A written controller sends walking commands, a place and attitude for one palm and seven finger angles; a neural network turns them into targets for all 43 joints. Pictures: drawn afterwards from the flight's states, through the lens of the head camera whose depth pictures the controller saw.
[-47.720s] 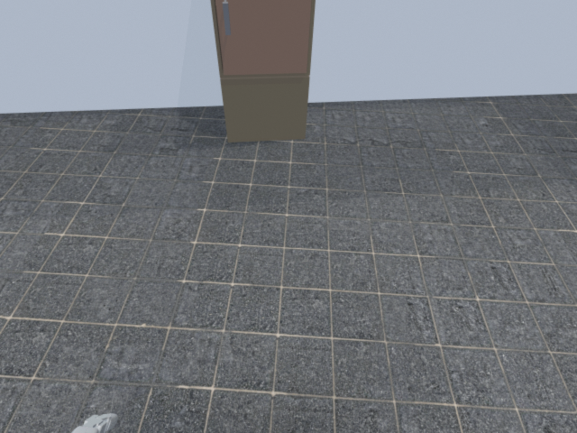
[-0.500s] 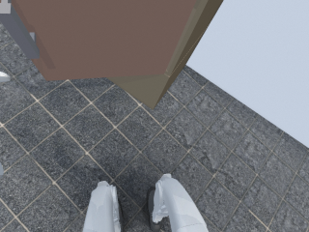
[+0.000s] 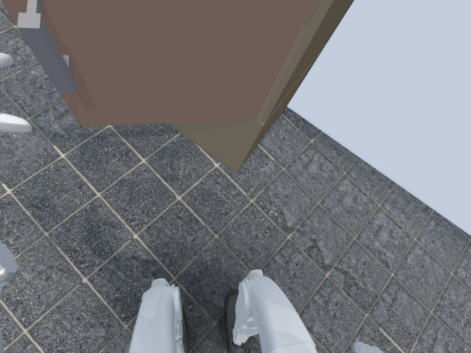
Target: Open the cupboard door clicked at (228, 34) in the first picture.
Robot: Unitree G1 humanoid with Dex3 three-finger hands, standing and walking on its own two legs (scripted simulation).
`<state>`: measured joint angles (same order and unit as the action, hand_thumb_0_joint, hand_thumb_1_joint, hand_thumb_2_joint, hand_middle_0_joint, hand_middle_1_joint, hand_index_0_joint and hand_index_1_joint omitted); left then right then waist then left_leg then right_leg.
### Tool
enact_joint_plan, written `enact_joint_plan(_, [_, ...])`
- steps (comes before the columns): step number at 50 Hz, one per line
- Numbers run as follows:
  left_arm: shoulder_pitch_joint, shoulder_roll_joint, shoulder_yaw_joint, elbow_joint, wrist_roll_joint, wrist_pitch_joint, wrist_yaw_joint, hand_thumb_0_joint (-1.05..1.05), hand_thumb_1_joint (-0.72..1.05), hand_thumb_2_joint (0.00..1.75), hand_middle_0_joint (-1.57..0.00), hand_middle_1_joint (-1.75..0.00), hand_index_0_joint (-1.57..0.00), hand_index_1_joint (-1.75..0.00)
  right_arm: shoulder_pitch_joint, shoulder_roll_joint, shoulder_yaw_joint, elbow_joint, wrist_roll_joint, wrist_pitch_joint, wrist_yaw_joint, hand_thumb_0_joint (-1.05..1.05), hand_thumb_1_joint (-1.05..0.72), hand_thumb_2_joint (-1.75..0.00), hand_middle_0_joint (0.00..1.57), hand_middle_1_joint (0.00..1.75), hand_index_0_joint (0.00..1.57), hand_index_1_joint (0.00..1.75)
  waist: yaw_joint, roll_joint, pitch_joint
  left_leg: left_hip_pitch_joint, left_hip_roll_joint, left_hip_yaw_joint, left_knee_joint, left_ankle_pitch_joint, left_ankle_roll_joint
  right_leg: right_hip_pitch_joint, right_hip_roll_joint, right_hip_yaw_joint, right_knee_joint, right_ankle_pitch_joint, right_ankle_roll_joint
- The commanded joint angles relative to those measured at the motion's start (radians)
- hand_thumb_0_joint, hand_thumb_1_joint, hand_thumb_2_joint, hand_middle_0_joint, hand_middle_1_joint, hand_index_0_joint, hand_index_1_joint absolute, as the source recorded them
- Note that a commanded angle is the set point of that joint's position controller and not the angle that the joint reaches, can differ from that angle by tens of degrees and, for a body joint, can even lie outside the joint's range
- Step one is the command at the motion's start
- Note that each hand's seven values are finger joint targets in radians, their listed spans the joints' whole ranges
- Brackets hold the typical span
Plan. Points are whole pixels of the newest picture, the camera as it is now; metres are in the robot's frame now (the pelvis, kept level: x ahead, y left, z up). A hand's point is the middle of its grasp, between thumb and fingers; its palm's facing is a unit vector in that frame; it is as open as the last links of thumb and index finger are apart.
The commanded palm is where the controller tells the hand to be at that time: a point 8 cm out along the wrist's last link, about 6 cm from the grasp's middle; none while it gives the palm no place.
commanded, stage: move the hooked fingers beside the handle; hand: left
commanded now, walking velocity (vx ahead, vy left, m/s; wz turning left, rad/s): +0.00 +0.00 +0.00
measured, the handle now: (51, 46) +0.55 +0.25 +0.06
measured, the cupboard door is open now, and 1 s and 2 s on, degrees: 44 43 43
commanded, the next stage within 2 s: slide the fingers in behind the handle in 0.12 s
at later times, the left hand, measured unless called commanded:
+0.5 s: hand (7, 85) +0.49 +0.29 +0.04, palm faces +0.08 -1.00 -0.02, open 14.0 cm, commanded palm +0.49 +0.31 +0.05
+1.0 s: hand (40, 82) +0.50 +0.26 +0.04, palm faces +0.09 -1.00 -0.03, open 14.0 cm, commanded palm +0.49 +0.28 +0.05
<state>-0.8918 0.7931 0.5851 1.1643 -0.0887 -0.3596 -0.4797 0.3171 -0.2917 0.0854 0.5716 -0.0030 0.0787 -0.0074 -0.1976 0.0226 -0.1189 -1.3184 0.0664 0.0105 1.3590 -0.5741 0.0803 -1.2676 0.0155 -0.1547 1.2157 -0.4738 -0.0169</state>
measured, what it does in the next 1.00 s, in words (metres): stands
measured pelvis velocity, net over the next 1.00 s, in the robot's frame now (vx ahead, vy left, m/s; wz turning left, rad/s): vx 0.00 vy -0.01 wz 0.02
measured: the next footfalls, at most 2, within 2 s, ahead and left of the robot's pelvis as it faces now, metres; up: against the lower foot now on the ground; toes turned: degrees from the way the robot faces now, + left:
none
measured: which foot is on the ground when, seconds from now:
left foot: down 0.00-1.00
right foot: down 0.00-1.00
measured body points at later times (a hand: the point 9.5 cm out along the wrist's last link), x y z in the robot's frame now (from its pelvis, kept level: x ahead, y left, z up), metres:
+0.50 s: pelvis +0.00 +0.00 +0.00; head +0.17 +0.06 +0.41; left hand +0.48 +0.35 +0.05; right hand +0.03 -0.28 -0.09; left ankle +0.02 +0.07 -0.61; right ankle +0.05 -0.12 -0.61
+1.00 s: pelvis +0.00 -0.01 +0.01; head +0.18 +0.03 +0.42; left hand +0.49 +0.31 +0.05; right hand +0.03 -0.28 -0.10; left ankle +0.02 +0.07 -0.61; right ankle +0.05 -0.12 -0.61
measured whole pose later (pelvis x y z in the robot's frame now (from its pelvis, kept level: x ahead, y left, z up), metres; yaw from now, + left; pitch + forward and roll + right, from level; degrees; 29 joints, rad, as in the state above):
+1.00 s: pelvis +0.00 -0.01 +0.01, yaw +1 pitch +29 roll -6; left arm -0.86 0.65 0.50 1.13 -0.11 -0.42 -0.36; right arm 0.33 -0.28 0.07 0.61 0.00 0.08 0.00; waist -0.18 0.02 -0.12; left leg -1.27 0.06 0.02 1.33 -0.57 0.06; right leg -1.24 0.01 -0.14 1.21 -0.48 -0.03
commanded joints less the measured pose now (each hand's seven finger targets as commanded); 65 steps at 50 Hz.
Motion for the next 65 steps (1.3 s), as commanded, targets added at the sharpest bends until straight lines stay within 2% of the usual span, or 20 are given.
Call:
enact_joint_plan(1, [-0.334,0.341,0.059,-0.255,-0.047,-0.095,0.008,0.0,-0.5,0.3,-0.3,-1.2,-0.3,-1.2,0.206,-0.222,-0.083,-0.025,-0.007,-0.012,-0.011,0.0,-0.9,-0.9,0.2,0.3,0.2,0.3,0.029,0.276,-0.597,0.607,0.0,-0.16,-0.169,0.609,-0.075,0.169,0.037,0.078,-0.097,0.23,-0.008])
enact_joint_plan(8, [-0.308,0.281,0.013,-0.199,-0.051,-0.078,-0.012,0.0,-0.5,0.3,-0.3,-1.2,-0.3,-1.2,0.205,-0.227,-0.084,-0.015,-0.001,-0.007,-0.017,0.0,-0.9,-0.9,0.2,0.3,0.2,0.3,0.015,0.235,-0.519,0.588,0.001,-0.168,-0.199,0.504,-0.074,0.134,0.036,0.072,-0.114,0.177,-0.008])
enact_joint_plan(9, [-0.329,0.262,-0.007,-0.212,-0.052,-0.085,-0.014,0.0,-0.5,0.3,-0.3,-1.2,-0.3,-1.2,0.204,-0.224,-0.084,-0.013,-0.001,-0.009,-0.018,0.0,-0.9,-0.9,0.2,0.3,0.2,0.3,0.014,0.277,-0.515,0.619,0.003,-0.177,-0.202,0.523,-0.081,0.102,0.034,0.071,-0.11,0.17,-0.013])
enact_joint_plan(11, [-0.343,0.241,-0.021,-0.211,-0.053,-0.089,-0.011,0.0,-0.5,0.3,-0.3,-1.2,-0.3,-1.2,0.203,-0.224,-0.086,-0.007,-0.002,-0.01,-0.018,0.0,-0.9,-0.9,0.2,0.3,0.2,0.3,0.009,0.278,-0.519,0.627,0.003,-0.181,-0.203,0.504,-0.087,0.083,0.034,0.071,-0.111,0.163,-0.01])
enact_joint_plan(12, [-0.344,0.25,-0.007,-0.206,-0.057,-0.094,-0.004,0.0,-0.5,0.3,-0.3,-1.2,-0.3,-1.2,0.204,-0.226,-0.086,-0.006,-0.004,-0.011,-0.02,0.0,-0.9,-0.9,0.2,0.3,0.2,0.3,0.009,0.245,-0.514,0.613,0.002,-0.185,-0.205,0.487,-0.085,0.097,0.034,0.068,-0.11,0.161,-0.011])
enact_joint_plan(17, [-0.371,0.221,-0.033,-0.173,-0.053,-0.102,0.017,0.0,-0.5,0.3,-0.3,-1.2,-0.3,-1.2,0.198,-0.225,-0.084,0.0,-0.005,-0.016,-0.023,0.0,-0.9,-0.9,0.2,0.3,0.2,0.3,-0.006,0.227,-0.479,0.566,-0.004,-0.18,-0.208,0.408,-0.078,0.091,0.032,0.073,-0.11,0.138,-0.011])
enact_joint_plan(18, [-0.386,0.219,-0.038,-0.181,-0.053,-0.102,0.024,0.0,-0.5,0.3,-0.3,-1.2,-0.3,-1.2,0.199,-0.225,-0.082,0.0,-0.005,-0.017,-0.024,0.0,-0.9,-0.9,0.2,0.3,0.2,0.3,-0.009,0.226,-0.485,0.55,-0.008,-0.173,-0.205,0.397,-0.074,0.103,0.03,0.075,-0.11,0.139,-0.011])
enact_joint_plan(21, [-0.366,0.26,-0.006,-0.228,-0.039,-0.115,0.042,0.0,-0.5,0.3,-0.3,-1.2,-0.3,-1.2,0.203,-0.226,-0.085,-0.007,-0.01,-0.017,-0.02,0.0,-0.9,-0.9,0.2,0.3,0.2,0.3,0.026,0.296,-0.558,0.631,-0.003,-0.187,-0.211,0.48,-0.095,0.101,0.028,0.072,-0.098,0.155,-0.017])
enact_joint_plan(25, [-0.373,0.204,-0.04,-0.257,-0.035,-0.121,0.069,0.0,-0.5,0.3,-0.3,-1.2,-0.3,-1.2,0.203,-0.217,-0.088,-0.004,-0.011,-0.012,-0.013,0.0,-0.9,-0.9,0.2,0.3,0.2,0.3,0.019,0.307,-0.563,0.682,0.005,-0.198,-0.216,0.525,-0.103,0.083,0.029,0.068,-0.102,0.162,-0.014])
enact_joint_plan(29, [-0.349,0.201,-0.018,-0.258,-0.05,-0.115,0.087,0.0,-0.5,0.3,-0.3,-1.2,-0.3,-1.2,0.206,-0.214,-0.089,-0.004,-0.011,-0.01,-0.012,0.0,-0.9,-0.9,0.2,0.3,0.2,0.3,0.021,0.255,-0.577,0.641,-0.003,-0.177,-0.204,0.54,-0.088,0.145,0.029,0.075,-0.109,0.192,-0.011])
enact_joint_plan(33, [-0.347,0.156,-0.058,-0.202,-0.036,-0.094,0.101,0.0,-0.5,0.3,-0.3,-1.2,-0.3,-1.2,0.196,-0.205,-0.082,-0.009,-0.007,-0.009,-0.012,0.0,-0.9,-0.9,0.2,0.3,0.2,0.3,0.005,0.198,-0.498,0.53,-0.012,-0.146,-0.211,0.428,-0.063,0.183,0.029,0.086,-0.126,0.175,-0.005])
enact_joint_plan(38, [-0.391,0.154,-0.065,-0.229,-0.03,-0.124,0.122,0.0,-0.5,0.3,-0.3,-1.2,-0.3,-1.2,0.199,-0.202,-0.084,-0.004,-0.011,-0.015,-0.013,0.0,-0.9,-0.9,0.2,0.3,0.2,0.3,-0.004,0.21,-0.526,0.533,-0.014,-0.139,-0.199,0.432,-0.06,0.19,0.03,0.096,-0.121,0.186,-0.007])
enact_joint_plan(42, [-0.371,0.18,-0.036,-0.232,-0.037,-0.14,0.12,0.0,-0.5,0.3,-0.3,-1.2,-0.3,-1.2,0.203,-0.2,-0.085,-0.001,-0.012,-0.016,-0.01,0.0,-0.9,-0.9,0.2,0.3,0.2,0.3,0.011,0.207,-0.572,0.514,-0.019,-0.122,-0.18,0.48,-0.055,0.248,0.03,0.105,-0.11,0.24,-0.007])
enact_joint_plan(44, [-0.357,0.134,-0.065,-0.253,-0.04,-0.145,0.114,0.0,-0.5,0.3,-0.3,-1.2,-0.3,-1.2,0.204,-0.192,-0.089,-0.004,-0.011,-0.016,-0.005,0.0,-0.9,-0.9,0.2,0.3,0.2,0.3,0.011,0.224,-0.595,0.546,-0.019,-0.12,-0.176,0.52,-0.055,0.248,0.03,0.107,-0.109,0.267,-0.009])
enact_joint_plan(50, [-0.368,0.135,-0.059,-0.274,-0.046,-0.131,0.117,0.0,-0.5,0.3,-0.3,-1.2,-0.3,-1.2,0.204,-0.191,-0.093,0.006,-0.008,-0.009,-0.006,0.0,-0.9,-0.9,0.2,0.3,0.2,0.3,0.015,0.227,-0.596,0.545,-0.02,-0.114,-0.178,0.514,-0.052,0.269,0.029,0.112,-0.118,0.28,-0.007])
enact_joint_plan(52, [-0.332,0.119,-0.057,-0.275,-0.049,-0.131,0.128,0.0,-0.5,0.3,-0.3,-1.2,-0.3,-1.2,0.203,-0.187,-0.094,0.004,-0.008,-0.008,-0.005,0.0,-0.9,-0.9,0.2,0.3,0.2,0.3,0.024,0.215,-0.598,0.557,-0.02,-0.115,-0.185,0.538,-0.055,0.28,0.029,0.107,-0.119,0.293,-0.006])
enact_joint_plan(54, [-0.332,0.077,-0.084,-0.28,-0.048,-0.135,0.14,0.0,-0.5,0.3,-0.3,-1.2,-0.3,-1.2,0.202,-0.182,-0.097,0.004,-0.008,-0.011,-0.003,0.0,-0.9,-0.9,0.2,0.3,0.2,0.3,0.012,0.208,-0.584,0.568,-0.019,-0.117,-0.184,0.546,-0.054,0.261,0.03,0.106,-0.12,0.294,-0.007])
enact_joint_plan(58, [-0.313,0.074,-0.081,-0.243,-0.041,-0.131,0.163,0.0,-0.5,0.3,-0.3,-1.2,-0.3,-1.2,0.194,-0.179,-0.094,0.002,-0.008,-0.009,0.0,0.0,-0.9,-0.9,0.2,0.3,0.2,0.3,0.016,0.168,-0.536,0.497,-0.026,-0.099,-0.192,0.48,-0.049,0.302,0.029,0.115,-0.133,0.279,-0.003])
enact_joint_plan(60, [-0.318,0.098,-0.064,-0.25,-0.035,-0.138,0.172,0.0,-0.5,0.3,-0.3,-1.2,-0.3,-1.2,0.195,-0.18,-0.093,-0.002,-0.01,-0.009,-0.002,0.0,-0.9,-0.9,0.2,0.3,0.2,0.3,0.021,0.172,-0.552,0.491,-0.026,-0.094,-0.191,0.485,-0.048,0.319,0.027,0.118,-0.125,0.295,-0.004])
enact_joint_plan(65, [-0.294,0.038,-0.1,-0.266,-0.037,-0.159,0.173,0.0,-0.5,0.3,-0.3,-1.2,-0.3,-1.2,0.189,-0.174,-0.098,-0.005,-0.01,-0.01,0.005,0.0,-0.9,-0.9,0.2,0.3,0.2,0.3,0.027,0.188,-0.567,0.531,-0.026,-0.096,-0.198,0.498,-0.054,0.308,0.028,0.116,-0.128,0.293,-0.006])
